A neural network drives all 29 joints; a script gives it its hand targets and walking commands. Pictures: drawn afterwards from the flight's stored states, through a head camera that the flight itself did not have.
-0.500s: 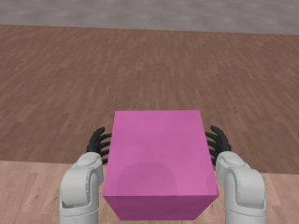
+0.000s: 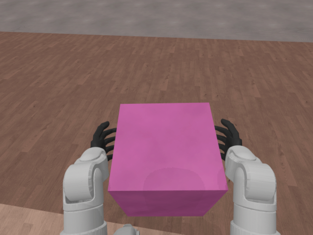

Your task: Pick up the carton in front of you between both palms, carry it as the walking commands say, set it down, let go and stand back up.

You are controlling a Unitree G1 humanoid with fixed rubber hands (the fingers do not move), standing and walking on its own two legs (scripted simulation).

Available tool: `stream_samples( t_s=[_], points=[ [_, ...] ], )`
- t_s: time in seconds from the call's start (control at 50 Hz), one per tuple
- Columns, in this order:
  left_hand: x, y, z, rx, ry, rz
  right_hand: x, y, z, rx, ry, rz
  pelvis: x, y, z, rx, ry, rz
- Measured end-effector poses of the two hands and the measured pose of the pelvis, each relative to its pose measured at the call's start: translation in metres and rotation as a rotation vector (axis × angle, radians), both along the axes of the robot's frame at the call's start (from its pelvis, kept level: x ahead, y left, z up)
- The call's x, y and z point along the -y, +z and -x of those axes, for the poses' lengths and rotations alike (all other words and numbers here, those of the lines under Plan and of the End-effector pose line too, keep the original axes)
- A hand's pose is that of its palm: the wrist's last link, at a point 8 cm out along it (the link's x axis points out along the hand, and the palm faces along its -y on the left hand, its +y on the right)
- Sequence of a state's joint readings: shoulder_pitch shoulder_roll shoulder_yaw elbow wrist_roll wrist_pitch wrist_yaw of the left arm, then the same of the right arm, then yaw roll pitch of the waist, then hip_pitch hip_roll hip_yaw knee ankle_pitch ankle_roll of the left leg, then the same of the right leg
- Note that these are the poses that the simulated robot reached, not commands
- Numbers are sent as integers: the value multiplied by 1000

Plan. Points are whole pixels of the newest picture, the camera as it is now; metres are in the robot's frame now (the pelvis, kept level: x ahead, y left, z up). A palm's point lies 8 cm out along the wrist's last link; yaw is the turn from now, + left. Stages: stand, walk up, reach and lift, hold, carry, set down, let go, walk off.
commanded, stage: carry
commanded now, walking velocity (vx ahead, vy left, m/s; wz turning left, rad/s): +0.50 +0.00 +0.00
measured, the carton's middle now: (164, 164) +0.30 +0.01 +0.02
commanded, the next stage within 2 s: none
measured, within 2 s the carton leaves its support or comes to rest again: neither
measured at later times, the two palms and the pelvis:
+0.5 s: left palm (124, 52) +0.73 +0.16 +0.08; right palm (204, 52) +0.71 -0.14 +0.09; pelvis +0.34 +0.04 -0.01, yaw -2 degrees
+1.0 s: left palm (134, 24) +1.05 +0.17 +0.05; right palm (193, 21) +1.07 -0.13 +0.04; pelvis +0.69 +0.00 -0.06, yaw -1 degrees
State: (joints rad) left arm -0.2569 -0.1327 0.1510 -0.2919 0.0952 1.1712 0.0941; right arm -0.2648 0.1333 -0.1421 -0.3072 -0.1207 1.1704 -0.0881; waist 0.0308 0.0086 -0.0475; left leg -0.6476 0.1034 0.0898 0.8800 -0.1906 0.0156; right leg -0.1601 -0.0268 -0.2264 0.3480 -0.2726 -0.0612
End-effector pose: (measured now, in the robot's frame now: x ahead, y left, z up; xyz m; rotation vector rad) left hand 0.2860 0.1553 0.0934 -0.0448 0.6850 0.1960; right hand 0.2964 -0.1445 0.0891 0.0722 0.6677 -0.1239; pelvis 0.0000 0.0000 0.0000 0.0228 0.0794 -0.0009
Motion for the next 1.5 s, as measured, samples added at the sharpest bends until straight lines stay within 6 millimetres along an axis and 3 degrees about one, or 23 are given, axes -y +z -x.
stream_samples(
  t_s=[0.12,0.2,0.24,0.34,0.5,0.58,0.66,0.7,0.78,0.88,1.0,1.1,1.16,1.22,1.28,1.38,1.5],
  points=[
    [-4,11,-124,46,-73,-36,-4,16,-113,48,-4,64,-13,-14,-87,9,-19,21],
    [-10,-1,-215,31,-128,-37,-10,12,-195,29,-18,115,-27,-36,-151,26,-36,21],
    [-11,-11,-252,-20,-154,-32,-11,5,-226,-23,-28,129,-32,-36,-173,23,-34,20],
    [-9,-20,-327,-125,-173,-26,-10,-10,-291,-130,-55,112,-42,-20,-229,6,-39,39],
    [-8,-11,-444,-79,-130,0,-8,0,-412,-82,-74,72,-39,-10,-336,-35,-27,43],
    [0,-7,-503,-19,-109,8,0,3,-475,-22,-72,61,-29,-21,-401,-31,-18,21],
    [10,-12,-565,42,-88,-18,10,-8,-545,41,-43,47,-15,-53,-475,-1,3,-12],
    [11,-21,-590,30,-80,-50,11,-21,-577,29,-21,34,-12,-63,-502,0,-5,13],
    [4,-46,-625,-72,-44,-45,4,-44,-624,-70,27,45,-2,-60,-548,-8,-9,2],
    [-4,-52,-680,-85,-2,-29,-5,-49,-689,-82,53,40,5,-54,-605,-27,-6,-10],
    [-10,-46,-766,-26,-1,-23,-10,-45,-772,-25,36,28,1,-58,-688,-38,-16,-2],
    [-16,-54,-850,25,-35,-20,-15,-49,-847,25,12,48,-10,-87,-774,-7,-36,37],
    [-10,-74,-900,13,-88,-10,-10,-62,-884,12,-14,93,-14,-106,-816,5,-37,23],
    [2,-93,-933,-76,-141,-23,2,-84,-904,-80,-49,92,-21,-103,-848,4,-29,34],
    [13,-101,-965,-117,-171,-29,12,-94,-927,-123,-78,83,-24,-97,-880,-3,-33,44],
    [21,-100,-1025,-94,-172,-17,21,-91,-985,-100,-100,71,-23,-92,-936,-22,-34,51],
    [28,-90,-1103,-12,-139,-6,28,-77,-1072,-17,-78,75,-8,-100,-1017,-22,-21,34]
  ],
)
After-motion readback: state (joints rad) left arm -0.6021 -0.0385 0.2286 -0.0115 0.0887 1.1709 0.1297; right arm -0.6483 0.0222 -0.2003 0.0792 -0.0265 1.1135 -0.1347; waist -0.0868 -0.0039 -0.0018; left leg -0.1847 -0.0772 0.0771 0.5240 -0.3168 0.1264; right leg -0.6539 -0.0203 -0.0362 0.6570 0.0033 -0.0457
